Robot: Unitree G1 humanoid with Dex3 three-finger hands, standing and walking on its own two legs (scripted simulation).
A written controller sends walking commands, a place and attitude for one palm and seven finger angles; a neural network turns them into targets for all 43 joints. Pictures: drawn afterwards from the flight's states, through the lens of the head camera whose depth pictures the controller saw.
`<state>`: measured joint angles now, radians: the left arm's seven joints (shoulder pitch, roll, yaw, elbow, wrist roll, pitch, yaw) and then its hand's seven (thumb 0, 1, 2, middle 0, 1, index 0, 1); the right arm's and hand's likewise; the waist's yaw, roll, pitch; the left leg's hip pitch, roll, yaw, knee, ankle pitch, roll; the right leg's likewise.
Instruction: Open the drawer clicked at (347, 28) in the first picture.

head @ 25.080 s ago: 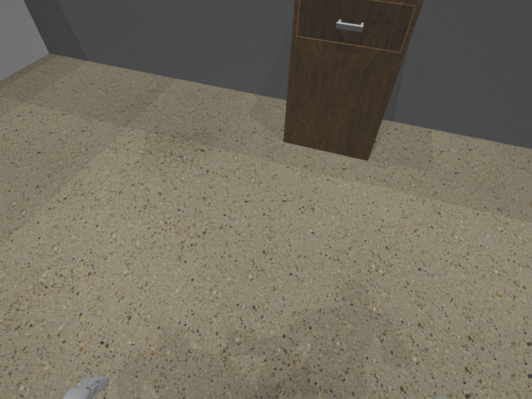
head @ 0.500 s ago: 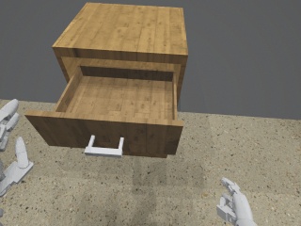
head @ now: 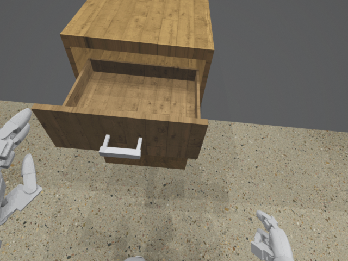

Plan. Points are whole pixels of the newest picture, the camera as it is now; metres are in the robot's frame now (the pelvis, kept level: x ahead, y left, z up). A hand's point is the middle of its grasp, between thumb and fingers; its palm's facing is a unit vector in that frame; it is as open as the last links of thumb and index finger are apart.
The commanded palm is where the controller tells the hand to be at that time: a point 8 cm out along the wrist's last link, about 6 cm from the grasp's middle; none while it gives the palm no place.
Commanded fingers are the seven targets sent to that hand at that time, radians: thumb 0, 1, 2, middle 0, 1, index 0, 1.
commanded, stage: step back with the hand held close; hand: left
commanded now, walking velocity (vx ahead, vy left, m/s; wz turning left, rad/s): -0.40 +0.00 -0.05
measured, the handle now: (122, 146) +0.41 +0.17 -0.04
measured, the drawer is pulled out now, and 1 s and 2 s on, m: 0.29 0.29 0.29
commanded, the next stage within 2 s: stop stepping back and stand still in 0.12 s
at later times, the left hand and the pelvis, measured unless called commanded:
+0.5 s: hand out of the picture +0.06 +0.19 +0.18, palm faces +0.29 -0.83 -0.47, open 7.4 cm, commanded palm +0.01 +0.24 +0.19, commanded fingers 0.00 0.90 0.90 -0.20 -0.30 -0.20 -0.30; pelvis -0.13 -0.04 +0.01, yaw -2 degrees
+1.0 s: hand out of the picture +0.03 +0.20 +0.17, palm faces +0.38 -0.82 -0.42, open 7.4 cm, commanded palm -0.03 +0.24 +0.19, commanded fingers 0.00 0.90 0.90 -0.20 -0.30 -0.20 -0.30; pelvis -0.16 -0.03 +0.00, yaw -1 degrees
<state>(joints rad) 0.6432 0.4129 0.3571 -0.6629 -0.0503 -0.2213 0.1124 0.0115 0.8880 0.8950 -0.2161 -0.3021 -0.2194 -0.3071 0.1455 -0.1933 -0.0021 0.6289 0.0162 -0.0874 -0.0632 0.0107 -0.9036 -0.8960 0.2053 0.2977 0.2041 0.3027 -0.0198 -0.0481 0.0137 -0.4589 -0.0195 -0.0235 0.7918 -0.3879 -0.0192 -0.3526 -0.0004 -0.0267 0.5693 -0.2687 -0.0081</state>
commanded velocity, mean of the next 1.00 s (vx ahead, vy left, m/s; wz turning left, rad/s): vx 0.06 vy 0.05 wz -0.01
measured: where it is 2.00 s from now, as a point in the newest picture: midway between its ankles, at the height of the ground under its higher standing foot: outside the picture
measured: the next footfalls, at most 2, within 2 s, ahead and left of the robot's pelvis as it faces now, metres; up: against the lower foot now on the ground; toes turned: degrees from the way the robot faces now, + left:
left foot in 0.04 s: +0.05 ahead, +0.11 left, +0.00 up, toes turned +0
right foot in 0.38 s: -0.13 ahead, -0.13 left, +0.00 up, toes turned +0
